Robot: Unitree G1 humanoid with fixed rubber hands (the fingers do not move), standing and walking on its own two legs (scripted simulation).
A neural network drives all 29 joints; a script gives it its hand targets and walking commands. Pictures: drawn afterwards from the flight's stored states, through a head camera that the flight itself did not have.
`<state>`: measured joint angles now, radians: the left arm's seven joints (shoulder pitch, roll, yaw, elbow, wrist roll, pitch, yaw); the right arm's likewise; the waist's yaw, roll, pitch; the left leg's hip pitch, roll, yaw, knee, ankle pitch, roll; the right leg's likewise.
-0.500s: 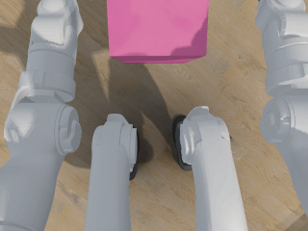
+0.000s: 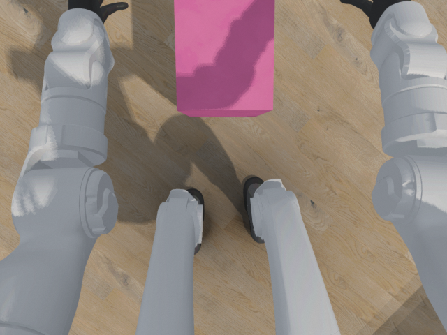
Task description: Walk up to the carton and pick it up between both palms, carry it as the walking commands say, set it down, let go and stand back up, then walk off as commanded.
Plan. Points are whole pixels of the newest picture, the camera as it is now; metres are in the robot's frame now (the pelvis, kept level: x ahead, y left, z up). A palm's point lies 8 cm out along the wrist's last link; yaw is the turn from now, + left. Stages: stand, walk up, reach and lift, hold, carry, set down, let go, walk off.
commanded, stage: set down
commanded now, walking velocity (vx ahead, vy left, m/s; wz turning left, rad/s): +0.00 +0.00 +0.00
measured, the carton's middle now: (223, 67) +0.54 -0.03 -0.41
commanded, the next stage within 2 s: let go in 0.50 s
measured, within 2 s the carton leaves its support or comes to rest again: neither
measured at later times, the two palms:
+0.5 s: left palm out of the picture +0.56 +0.14 +0.02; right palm out of the picture +0.53 -0.25 +0.02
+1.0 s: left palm out of the picture +0.41 +0.19 +0.09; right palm out of the picture +0.39 -0.26 +0.09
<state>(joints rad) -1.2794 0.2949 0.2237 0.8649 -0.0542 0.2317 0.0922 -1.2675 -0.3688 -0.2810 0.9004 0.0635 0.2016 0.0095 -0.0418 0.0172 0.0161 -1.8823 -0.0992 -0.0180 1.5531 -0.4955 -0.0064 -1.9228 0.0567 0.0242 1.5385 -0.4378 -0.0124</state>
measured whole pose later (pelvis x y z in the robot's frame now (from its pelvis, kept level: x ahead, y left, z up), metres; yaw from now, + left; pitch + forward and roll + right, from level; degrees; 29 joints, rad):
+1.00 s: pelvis +0.07 -0.01 +0.19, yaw -2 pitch +29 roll +0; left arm -0.36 0.16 0.18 0.57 0.05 0.08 0.00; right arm -0.37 -0.23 -0.18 0.61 -0.01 0.06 0.08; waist -0.02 0.00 -0.05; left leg -0.91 -0.05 -0.06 0.69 -0.28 0.00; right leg -0.95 0.06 0.05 0.68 -0.23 -0.03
